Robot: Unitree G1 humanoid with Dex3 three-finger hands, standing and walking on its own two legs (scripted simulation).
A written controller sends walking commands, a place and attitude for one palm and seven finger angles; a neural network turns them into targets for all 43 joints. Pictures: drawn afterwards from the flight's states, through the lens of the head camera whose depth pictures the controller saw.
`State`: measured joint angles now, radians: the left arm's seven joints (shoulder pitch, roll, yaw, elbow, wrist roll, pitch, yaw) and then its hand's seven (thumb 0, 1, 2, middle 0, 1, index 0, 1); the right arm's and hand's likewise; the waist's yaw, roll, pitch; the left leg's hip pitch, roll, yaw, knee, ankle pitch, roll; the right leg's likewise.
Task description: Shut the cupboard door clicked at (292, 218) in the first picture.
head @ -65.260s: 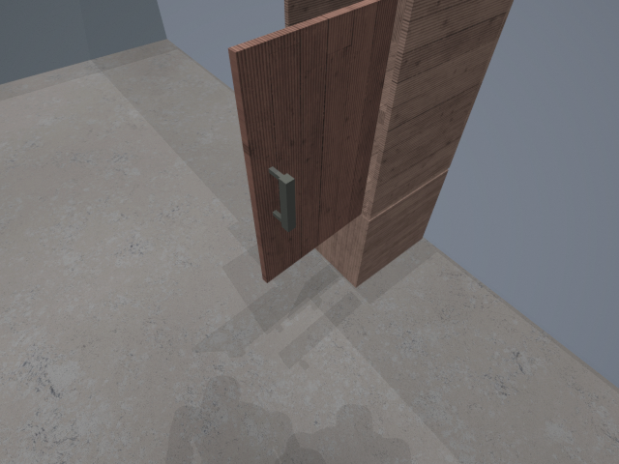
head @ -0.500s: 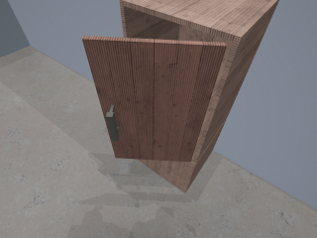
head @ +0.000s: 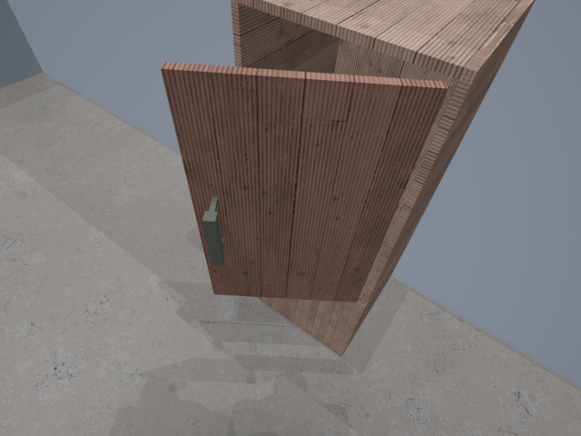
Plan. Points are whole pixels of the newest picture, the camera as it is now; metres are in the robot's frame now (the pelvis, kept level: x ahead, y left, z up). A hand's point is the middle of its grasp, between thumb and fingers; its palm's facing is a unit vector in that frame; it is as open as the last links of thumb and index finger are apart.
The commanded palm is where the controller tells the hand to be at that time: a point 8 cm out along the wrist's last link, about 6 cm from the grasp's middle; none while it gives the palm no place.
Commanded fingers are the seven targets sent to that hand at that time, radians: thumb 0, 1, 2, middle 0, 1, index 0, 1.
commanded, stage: come to a stop and stand still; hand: left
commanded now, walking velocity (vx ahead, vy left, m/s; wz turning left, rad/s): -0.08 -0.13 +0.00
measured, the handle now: (216, 232) +0.46 +0.16 -0.05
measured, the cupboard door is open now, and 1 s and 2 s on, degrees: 34 34 34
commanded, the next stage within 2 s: look again from close up in 0.84 s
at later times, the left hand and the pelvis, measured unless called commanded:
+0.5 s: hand out of the picture +0.01 +0.18 -0.18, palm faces -0.01 -0.98 -0.18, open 7.3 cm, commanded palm none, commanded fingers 0.00 0.90 0.90 -0.20 -0.30 -0.20 -0.30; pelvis -0.02 +0.00 +0.00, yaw -2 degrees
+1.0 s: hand out of the picture -0.02 +0.17 -0.18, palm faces +0.00 -0.99 -0.15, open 7.4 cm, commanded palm none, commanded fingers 0.00 0.90 0.90 -0.20 -0.30 -0.20 -0.30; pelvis -0.01 +0.02 +0.01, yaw -2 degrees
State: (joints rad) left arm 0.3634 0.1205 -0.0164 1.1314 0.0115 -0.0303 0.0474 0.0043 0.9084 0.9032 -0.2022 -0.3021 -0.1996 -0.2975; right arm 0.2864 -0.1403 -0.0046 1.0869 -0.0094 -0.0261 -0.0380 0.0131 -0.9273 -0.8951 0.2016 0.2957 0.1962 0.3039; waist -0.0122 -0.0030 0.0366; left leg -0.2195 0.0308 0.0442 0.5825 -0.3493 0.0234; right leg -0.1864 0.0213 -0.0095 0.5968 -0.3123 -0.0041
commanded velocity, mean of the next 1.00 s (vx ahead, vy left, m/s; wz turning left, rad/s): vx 0.02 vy -0.01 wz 0.00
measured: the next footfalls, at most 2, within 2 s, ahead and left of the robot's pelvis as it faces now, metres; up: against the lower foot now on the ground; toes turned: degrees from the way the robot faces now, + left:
none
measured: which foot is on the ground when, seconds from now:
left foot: down 0.00-1.00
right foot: down 0.00-1.00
